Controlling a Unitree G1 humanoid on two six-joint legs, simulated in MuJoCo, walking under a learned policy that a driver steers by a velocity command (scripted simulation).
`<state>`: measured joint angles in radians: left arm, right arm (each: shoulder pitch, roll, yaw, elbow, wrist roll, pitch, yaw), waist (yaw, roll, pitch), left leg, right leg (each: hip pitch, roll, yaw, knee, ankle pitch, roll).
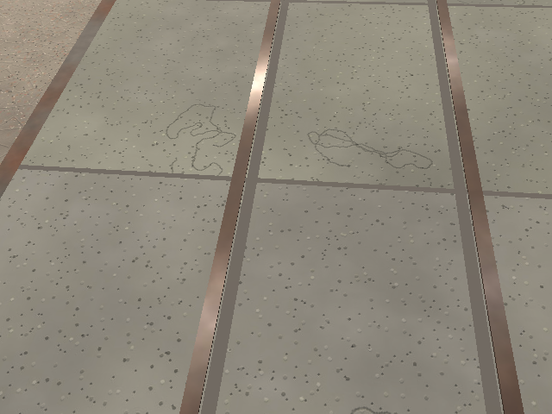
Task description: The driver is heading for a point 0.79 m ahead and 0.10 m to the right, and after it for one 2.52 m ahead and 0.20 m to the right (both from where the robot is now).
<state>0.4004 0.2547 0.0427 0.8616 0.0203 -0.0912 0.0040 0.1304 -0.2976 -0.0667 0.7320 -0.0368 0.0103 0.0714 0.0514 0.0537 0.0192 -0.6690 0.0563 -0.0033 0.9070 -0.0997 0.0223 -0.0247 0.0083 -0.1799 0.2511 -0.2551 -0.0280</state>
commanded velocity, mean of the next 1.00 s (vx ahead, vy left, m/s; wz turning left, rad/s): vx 0.50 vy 0.00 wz -0.23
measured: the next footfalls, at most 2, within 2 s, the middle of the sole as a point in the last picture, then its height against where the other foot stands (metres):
left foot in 0.16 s outside the picture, level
right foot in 0.72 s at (334, 397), level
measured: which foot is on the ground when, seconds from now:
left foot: up 0.00-0.14, down 0.16-0.74, up 0.76-1.00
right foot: down 0.00-0.16, up 0.18-0.70, down 0.72-1.00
